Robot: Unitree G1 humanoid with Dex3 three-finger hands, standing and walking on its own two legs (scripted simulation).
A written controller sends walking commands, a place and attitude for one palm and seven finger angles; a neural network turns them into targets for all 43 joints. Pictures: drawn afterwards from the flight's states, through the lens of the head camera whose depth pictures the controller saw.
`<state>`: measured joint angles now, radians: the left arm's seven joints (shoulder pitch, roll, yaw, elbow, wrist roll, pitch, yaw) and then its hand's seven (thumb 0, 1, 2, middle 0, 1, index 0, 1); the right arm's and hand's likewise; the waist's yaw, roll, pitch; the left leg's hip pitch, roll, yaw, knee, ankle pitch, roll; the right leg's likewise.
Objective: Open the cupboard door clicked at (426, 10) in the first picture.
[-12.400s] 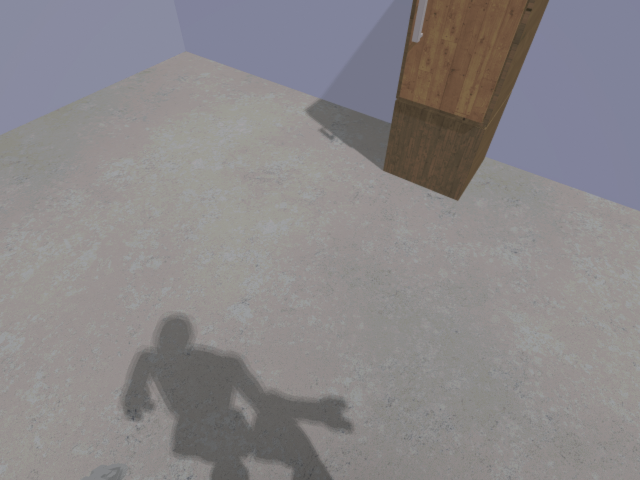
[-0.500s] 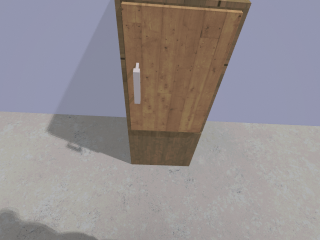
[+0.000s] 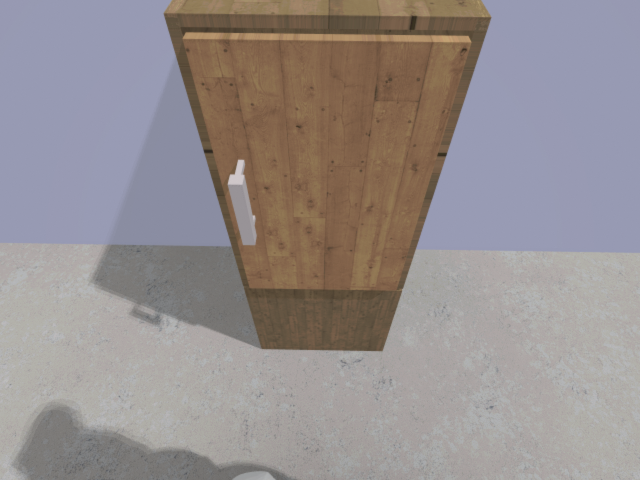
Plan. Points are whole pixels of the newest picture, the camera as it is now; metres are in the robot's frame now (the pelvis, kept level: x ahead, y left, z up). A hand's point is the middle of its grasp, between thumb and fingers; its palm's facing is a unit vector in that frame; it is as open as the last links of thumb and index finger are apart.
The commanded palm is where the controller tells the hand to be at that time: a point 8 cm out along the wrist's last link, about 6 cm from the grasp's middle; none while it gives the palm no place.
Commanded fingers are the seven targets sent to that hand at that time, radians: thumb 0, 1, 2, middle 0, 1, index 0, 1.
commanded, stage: come to a stop and stand still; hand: left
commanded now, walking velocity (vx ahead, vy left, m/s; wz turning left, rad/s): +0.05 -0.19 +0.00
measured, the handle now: (245, 203) +0.54 +0.15 -0.01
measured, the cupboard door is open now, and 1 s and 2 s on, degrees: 0 0 0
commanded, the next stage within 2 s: look again from close up in 1.08 s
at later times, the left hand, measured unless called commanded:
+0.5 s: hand out of the picture +0.08 +0.16 -0.16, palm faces +0.06 -0.96 -0.26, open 7.4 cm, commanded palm none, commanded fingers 0.00 0.90 0.90 -0.20 -0.30 -0.20 -0.30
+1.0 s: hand out of the picture +0.06 +0.19 -0.17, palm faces +0.00 -0.98 -0.21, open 7.4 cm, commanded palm none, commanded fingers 0.00 0.90 0.90 -0.20 -0.30 -0.20 -0.30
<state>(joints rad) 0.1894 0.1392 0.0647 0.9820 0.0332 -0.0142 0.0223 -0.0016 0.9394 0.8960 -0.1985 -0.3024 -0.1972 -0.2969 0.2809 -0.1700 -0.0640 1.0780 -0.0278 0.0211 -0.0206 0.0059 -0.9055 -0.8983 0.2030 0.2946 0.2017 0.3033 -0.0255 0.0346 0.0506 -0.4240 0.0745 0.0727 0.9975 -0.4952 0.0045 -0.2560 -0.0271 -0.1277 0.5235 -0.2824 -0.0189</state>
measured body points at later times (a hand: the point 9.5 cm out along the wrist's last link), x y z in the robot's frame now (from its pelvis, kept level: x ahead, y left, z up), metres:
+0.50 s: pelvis +0.06 -0.03 +0.00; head +0.11 -0.05 +0.45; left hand +0.08 +0.21 -0.14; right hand +0.16 -0.27 -0.16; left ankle +0.01 +0.10 -0.66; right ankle +0.04 -0.14 -0.73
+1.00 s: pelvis +0.04 +0.01 +0.01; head +0.05 +0.01 +0.46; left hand +0.06 +0.24 -0.15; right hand +0.08 -0.22 -0.15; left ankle +0.05 +0.11 -0.73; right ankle +0.01 -0.12 -0.73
